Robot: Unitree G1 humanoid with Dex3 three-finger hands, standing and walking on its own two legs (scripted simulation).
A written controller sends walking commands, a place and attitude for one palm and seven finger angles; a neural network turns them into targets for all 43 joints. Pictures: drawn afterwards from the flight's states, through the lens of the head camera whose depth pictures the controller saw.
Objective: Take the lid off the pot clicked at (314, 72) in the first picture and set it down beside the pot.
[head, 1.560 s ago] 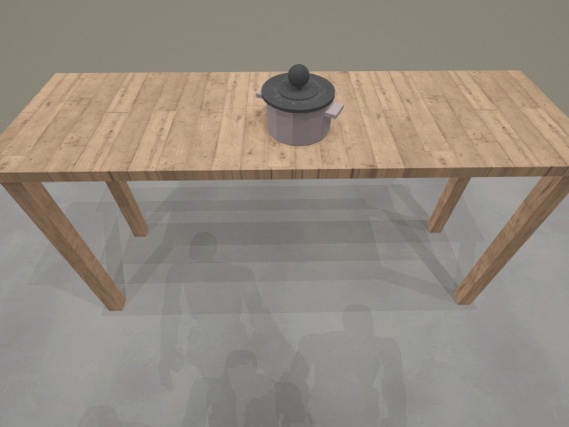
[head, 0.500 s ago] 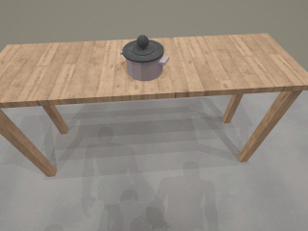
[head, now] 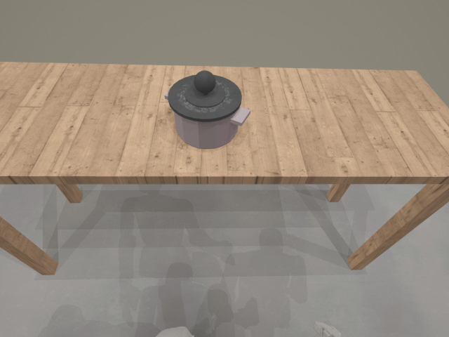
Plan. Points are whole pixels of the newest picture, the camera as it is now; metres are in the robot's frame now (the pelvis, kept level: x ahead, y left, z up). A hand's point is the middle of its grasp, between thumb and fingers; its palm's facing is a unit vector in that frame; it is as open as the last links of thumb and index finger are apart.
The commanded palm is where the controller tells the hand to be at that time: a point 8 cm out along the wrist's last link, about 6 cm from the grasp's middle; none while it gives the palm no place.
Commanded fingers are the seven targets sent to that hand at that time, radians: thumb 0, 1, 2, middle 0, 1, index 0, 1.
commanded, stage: take the last steps up to it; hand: left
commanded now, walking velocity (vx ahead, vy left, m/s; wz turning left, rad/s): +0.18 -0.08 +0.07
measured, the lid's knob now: (204, 82) +0.60 +0.10 +0.12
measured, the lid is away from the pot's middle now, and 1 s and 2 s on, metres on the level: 0.00 0.00 0.00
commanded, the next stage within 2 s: come to a stop and stand still in 0.10 s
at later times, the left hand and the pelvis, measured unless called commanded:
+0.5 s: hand (167, 332) +0.15 +0.12 -0.15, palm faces +0.12 -0.96 -0.24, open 7.3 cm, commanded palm none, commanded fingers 0.00 0.90 0.90 -0.20 -0.30 -0.20 -0.30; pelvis +0.11 -0.06 +0.02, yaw +5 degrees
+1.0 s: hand out of the picture +0.10 +0.19 -0.16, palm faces +0.08 -0.97 -0.21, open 7.4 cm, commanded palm none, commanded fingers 0.00 0.90 0.90 -0.20 -0.30 -0.20 -0.30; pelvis +0.09 -0.01 +0.02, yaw +3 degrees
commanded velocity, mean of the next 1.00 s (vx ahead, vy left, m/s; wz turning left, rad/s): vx -0.06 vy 0.00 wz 0.01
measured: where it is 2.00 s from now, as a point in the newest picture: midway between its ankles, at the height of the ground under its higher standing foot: outside the picture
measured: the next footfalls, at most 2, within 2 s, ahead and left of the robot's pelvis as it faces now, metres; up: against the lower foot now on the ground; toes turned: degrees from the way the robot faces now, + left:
right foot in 0.26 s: +0.18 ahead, -0.19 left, +0.00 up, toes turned -2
left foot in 0.68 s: +0.17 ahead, +0.09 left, +0.00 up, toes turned +4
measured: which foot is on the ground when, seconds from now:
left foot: down 0.00-0.26, up 0.28-0.66, down 0.68-1.00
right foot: up 0.00-0.24, down 0.26-0.68, up 0.70-1.00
